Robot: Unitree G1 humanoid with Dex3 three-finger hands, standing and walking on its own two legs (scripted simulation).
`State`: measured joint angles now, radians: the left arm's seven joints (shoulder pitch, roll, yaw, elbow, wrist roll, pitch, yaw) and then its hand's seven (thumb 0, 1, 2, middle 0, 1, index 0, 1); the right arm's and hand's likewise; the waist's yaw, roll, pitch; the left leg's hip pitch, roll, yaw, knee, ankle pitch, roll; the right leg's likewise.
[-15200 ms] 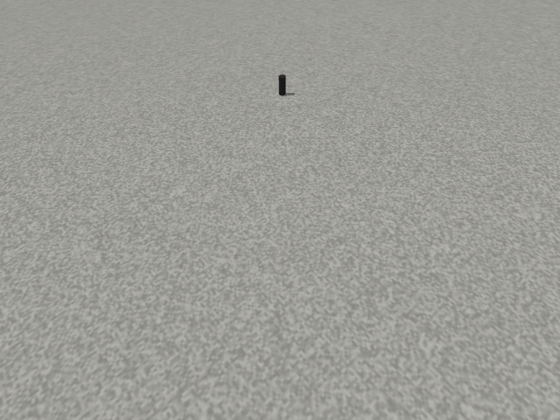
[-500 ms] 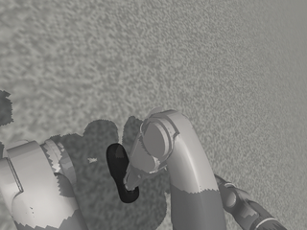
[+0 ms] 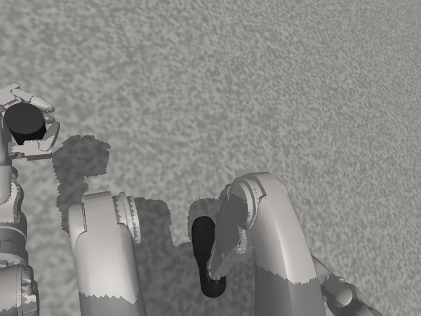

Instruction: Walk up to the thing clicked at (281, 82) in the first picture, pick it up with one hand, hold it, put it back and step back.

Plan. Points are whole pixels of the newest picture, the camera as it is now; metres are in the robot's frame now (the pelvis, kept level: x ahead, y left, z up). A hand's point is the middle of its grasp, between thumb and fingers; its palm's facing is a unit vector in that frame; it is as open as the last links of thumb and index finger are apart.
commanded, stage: settle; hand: left
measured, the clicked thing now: (29, 131) +0.43 +0.27 -0.13
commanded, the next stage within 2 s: lift in 1.04 s
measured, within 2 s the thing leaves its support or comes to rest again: neither
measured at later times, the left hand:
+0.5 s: hand (37, 104) +0.44 +0.25 -0.03, palm faces +0.16 -0.99 -0.06, open 6.3 cm
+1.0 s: hand (28, 93) +0.43 +0.25 +0.01, palm faces +0.19 -0.98 -0.04, open 6.3 cm
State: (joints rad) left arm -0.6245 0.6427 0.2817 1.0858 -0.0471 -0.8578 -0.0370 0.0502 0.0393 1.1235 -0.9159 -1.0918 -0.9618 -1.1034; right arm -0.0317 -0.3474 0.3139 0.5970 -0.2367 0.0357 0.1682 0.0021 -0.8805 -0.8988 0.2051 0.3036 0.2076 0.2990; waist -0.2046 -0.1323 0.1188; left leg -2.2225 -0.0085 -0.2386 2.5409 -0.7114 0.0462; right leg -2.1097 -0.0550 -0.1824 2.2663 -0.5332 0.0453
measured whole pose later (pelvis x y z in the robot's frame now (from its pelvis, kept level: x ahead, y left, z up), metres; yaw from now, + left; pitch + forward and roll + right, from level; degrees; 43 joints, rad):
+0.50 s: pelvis +0.02 -0.02 +0.03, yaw +6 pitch +30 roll -9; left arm -0.62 0.47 0.32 0.93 -0.11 -0.66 -0.19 0.05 0.03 1.14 -0.93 -1.07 -0.97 -1.09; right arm 0.06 -0.32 0.13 0.63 -0.11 0.05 0.10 0.01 -0.89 -0.90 0.20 0.30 0.21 0.30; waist -0.16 -0.02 -0.05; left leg -2.21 -0.01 -0.13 2.41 -0.73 0.01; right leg -2.19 -0.08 -0.09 2.25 -0.59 0.02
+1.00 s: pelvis +0.02 -0.02 +0.05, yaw +8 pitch +32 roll -6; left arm -0.64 0.41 0.34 0.94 -0.10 -0.62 -0.21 0.05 0.03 1.14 -0.93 -1.07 -0.97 -1.09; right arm 0.08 -0.31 0.06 0.64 -0.08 0.02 0.08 0.01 -0.89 -0.90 0.20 0.30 0.21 0.30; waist -0.13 -0.01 -0.11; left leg -2.15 -0.01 -0.08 2.31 -0.72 0.01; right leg -2.15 -0.09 -0.05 2.19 -0.60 0.02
